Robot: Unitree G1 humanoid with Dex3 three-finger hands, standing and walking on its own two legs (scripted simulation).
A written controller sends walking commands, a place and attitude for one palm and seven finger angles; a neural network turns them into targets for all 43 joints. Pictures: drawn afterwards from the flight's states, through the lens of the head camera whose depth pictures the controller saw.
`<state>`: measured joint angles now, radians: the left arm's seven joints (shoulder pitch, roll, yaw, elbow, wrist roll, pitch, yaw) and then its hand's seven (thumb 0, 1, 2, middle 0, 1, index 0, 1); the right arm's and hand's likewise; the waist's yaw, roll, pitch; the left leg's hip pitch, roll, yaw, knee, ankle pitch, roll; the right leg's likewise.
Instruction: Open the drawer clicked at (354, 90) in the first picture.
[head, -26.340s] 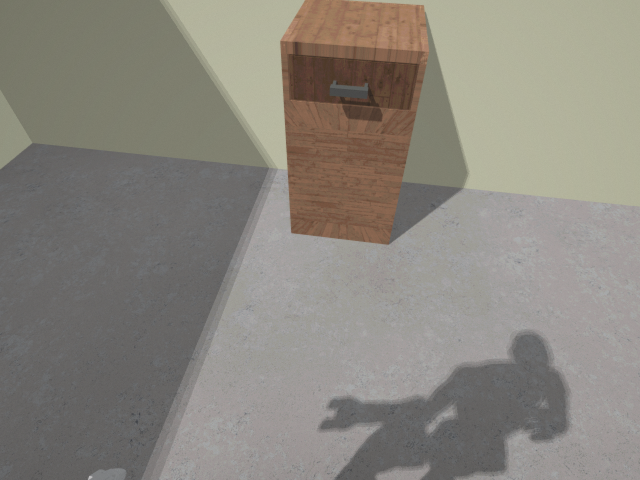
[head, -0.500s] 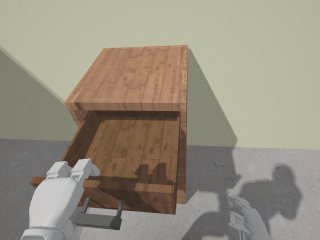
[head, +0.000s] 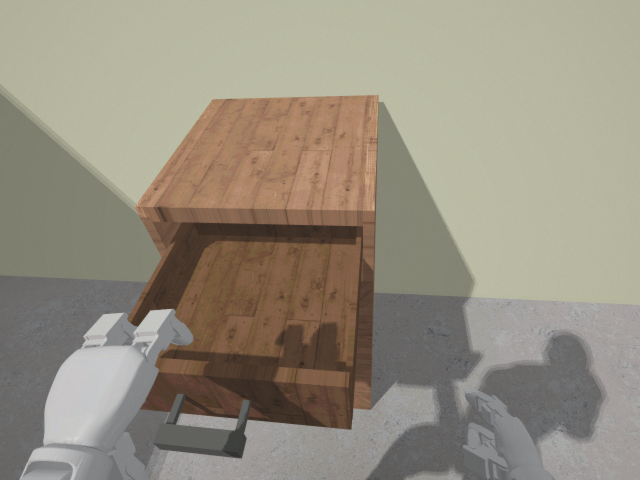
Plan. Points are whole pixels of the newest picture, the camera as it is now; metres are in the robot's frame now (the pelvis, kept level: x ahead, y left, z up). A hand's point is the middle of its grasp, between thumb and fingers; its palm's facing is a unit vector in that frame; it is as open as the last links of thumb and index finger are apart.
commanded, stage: draw the hand back to the body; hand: left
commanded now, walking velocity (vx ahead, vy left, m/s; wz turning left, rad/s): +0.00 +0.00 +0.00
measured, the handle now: (206, 422) +0.20 +0.21 -0.06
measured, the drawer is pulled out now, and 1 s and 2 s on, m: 0.29 0.29 0.29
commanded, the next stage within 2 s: step back with the hand held close in 1.36 s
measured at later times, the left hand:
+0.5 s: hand (134, 383) +0.16 +0.21 +0.13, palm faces +0.26 -0.81 -0.53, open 13.7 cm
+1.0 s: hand (101, 348) +0.18 +0.24 +0.16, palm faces +0.41 -0.81 -0.41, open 10.0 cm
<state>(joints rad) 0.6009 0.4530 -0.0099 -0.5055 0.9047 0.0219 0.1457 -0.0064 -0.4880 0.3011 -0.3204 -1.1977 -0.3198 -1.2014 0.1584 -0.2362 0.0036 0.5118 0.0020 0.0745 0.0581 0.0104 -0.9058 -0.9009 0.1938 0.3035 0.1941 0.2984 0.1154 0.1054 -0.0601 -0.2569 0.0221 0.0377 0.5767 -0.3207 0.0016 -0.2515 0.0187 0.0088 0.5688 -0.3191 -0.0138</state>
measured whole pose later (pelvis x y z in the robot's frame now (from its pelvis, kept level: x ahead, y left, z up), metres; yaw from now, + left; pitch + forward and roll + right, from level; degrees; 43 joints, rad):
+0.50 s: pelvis +0.00 +0.01 +0.01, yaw +2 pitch -3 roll +0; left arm 0.63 0.32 0.12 -0.54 0.12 -0.06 0.10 -0.01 -0.44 0.32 -0.31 -1.17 -0.32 -1.17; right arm 0.18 -0.20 0.03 0.52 0.02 -0.06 -0.06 0.01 -0.91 -0.90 0.20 0.30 0.20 0.30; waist 0.07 0.07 0.01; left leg -0.16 0.00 0.02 0.51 -0.29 0.02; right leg -0.14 -0.01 -0.01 0.50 -0.30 0.00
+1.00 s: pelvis +0.01 +0.00 +0.01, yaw +2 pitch -3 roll +0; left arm 0.57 0.33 0.27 -0.49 -0.06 -0.10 0.11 0.00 0.32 0.65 -0.25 -0.67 -0.25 -0.67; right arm 0.19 -0.21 0.01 0.62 0.01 -0.13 -0.08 0.01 -0.90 -0.90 0.20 0.30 0.20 0.30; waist 0.06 0.06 0.01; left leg -0.12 0.01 0.00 0.45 -0.27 0.00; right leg -0.09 0.01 -0.03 0.43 -0.28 -0.01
